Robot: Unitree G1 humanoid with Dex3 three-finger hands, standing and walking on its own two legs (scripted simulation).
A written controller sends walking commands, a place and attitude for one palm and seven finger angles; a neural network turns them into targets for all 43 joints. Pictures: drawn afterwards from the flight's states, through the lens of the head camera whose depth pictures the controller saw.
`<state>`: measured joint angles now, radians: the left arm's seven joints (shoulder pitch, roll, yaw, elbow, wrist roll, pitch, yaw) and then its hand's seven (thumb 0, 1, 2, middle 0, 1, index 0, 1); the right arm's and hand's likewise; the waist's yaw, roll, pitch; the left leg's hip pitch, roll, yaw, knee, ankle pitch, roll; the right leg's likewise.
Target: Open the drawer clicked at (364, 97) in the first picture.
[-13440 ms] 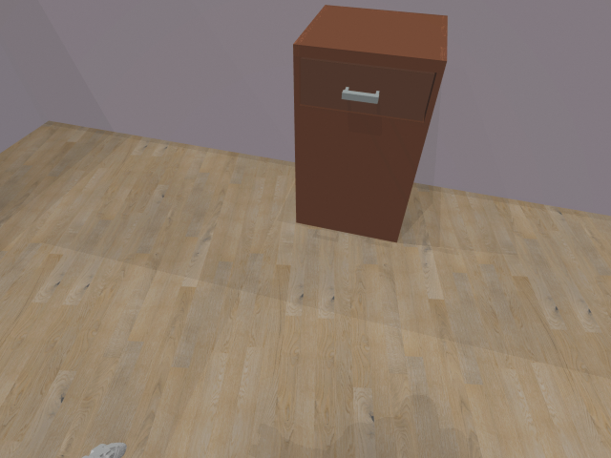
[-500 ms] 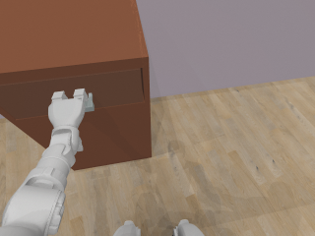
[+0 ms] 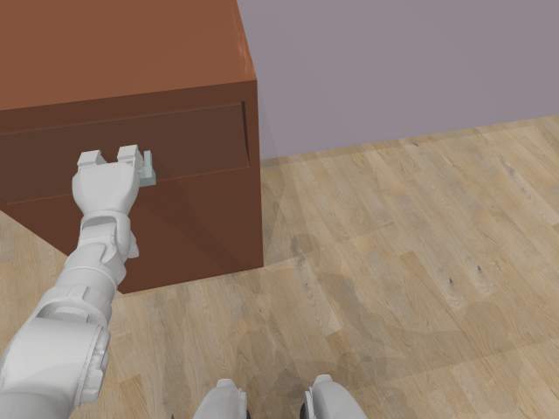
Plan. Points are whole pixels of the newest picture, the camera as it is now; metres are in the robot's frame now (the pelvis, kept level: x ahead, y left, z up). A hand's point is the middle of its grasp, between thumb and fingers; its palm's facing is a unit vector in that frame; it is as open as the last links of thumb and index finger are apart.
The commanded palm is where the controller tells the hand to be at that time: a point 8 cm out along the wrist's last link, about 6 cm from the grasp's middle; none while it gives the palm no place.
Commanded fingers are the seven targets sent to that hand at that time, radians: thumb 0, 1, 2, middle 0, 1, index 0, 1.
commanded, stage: lower the fingers behind the handle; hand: left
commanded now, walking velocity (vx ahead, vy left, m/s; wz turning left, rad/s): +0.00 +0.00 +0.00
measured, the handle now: (115, 171) +0.50 +0.25 -0.01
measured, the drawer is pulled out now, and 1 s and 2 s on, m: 0.00 0.00 0.09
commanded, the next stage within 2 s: close the thumb around the handle in 0.16 s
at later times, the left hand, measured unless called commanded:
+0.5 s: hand (121, 203) +0.45 +0.24 -0.03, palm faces -0.04 -0.02 -1.00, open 12.2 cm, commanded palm +0.43 +0.23 +0.02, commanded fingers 0.00 0.23 0.61 -0.35 -1.28 -0.35 -1.28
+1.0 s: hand (121, 202) +0.45 +0.24 -0.03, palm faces -0.05 -0.01 -1.00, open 5.5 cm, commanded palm +0.43 +0.23 +0.02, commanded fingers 0.00 0.90 0.90 -0.40 -1.35 -0.40 -1.35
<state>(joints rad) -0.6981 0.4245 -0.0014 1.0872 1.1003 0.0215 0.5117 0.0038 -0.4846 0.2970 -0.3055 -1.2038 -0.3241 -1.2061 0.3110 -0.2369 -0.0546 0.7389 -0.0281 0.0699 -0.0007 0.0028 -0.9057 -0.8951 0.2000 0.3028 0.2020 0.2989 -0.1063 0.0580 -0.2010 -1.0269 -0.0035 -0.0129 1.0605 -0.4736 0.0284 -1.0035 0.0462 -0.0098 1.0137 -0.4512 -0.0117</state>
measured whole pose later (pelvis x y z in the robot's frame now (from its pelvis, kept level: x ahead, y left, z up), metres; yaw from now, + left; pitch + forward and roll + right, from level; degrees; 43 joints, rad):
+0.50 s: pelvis +0.00 +0.01 +0.00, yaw +0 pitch +25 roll -2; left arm -0.71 0.40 -0.02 1.10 1.10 0.04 0.52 0.00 -0.23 0.41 -0.32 -1.24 -0.34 -1.23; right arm 0.30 -0.24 -0.05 0.73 -0.03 0.07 0.01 0.00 -0.91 -0.90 0.20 0.30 0.20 0.30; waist -0.11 0.05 -0.20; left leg -1.02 -0.01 -0.01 1.06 -0.47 0.04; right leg -0.99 0.04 -0.01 1.00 -0.45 0.00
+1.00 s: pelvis +0.01 +0.00 +0.00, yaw +0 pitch +25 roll -2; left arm -0.68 0.41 -0.02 1.07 1.10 0.03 0.52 0.00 0.73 0.82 -0.38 -1.34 -0.40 -1.34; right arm 0.30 -0.24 -0.06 0.73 -0.03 0.08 0.00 0.00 -0.91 -0.90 0.20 0.30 0.20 0.30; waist -0.10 0.05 -0.20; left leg -1.00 0.00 -0.01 1.05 -0.48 0.03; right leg -0.98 0.05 -0.01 1.00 -0.46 -0.01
